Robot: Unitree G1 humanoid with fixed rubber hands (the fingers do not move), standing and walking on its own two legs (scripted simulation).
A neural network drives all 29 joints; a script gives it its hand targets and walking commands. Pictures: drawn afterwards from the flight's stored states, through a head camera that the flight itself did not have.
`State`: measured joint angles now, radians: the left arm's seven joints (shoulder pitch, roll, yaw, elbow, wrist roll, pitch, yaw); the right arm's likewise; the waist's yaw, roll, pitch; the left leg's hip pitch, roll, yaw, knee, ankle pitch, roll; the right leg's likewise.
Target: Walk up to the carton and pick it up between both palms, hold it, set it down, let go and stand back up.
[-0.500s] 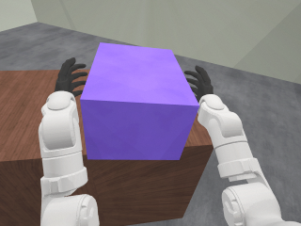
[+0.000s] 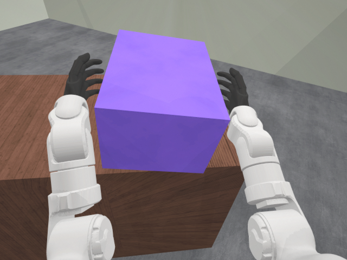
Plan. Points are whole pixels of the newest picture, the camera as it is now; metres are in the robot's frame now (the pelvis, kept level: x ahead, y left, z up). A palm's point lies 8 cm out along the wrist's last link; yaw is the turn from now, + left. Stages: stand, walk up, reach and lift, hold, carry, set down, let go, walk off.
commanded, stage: set down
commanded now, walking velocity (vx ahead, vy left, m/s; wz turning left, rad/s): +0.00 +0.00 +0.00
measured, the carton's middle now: (159, 97) +0.46 +0.01 +0.18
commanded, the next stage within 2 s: none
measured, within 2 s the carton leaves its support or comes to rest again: neither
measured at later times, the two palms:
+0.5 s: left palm (86, 104) +0.39 +0.17 +0.21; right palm (229, 115) +0.39 -0.16 +0.17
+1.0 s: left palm (86, 103) +0.42 +0.18 +0.19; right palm (223, 111) +0.42 -0.15 +0.16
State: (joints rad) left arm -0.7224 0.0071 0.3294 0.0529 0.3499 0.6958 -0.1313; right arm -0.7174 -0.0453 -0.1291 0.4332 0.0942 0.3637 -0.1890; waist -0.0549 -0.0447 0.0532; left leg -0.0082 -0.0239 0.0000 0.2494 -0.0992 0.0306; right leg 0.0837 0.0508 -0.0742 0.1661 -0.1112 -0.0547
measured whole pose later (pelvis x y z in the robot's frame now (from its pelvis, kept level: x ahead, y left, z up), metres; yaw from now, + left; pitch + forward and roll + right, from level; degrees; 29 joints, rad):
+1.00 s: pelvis +0.02 +0.00 +0.00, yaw +2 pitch -4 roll +0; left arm -0.76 0.02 0.34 0.41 0.31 0.41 -0.06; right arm -0.75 -0.01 -0.26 0.73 -0.07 0.10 -0.14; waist -0.02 -0.05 0.03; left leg -0.06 -0.03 -0.02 0.23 -0.11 0.03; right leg 0.04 0.04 -0.10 0.15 -0.13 -0.05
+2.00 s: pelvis +0.04 +0.01 +0.00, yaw +2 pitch +5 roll +0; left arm -0.95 0.06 0.46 0.82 0.30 0.20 -0.06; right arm -0.90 0.03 -0.54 0.81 -0.36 0.12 -0.06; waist -0.01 0.01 -0.04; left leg -0.21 -0.05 -0.03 0.21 -0.09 0.04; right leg -0.10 0.03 -0.11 0.12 -0.11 -0.04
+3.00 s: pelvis +0.04 +0.01 +0.00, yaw +2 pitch +9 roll +0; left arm -1.01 0.04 0.57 0.87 0.37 0.14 -0.10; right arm -0.96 0.10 -0.70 0.71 -0.51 0.14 0.02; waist 0.00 0.01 -0.01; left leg -0.26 -0.05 -0.03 0.17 -0.07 0.04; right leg -0.18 0.02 -0.11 0.13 -0.11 -0.04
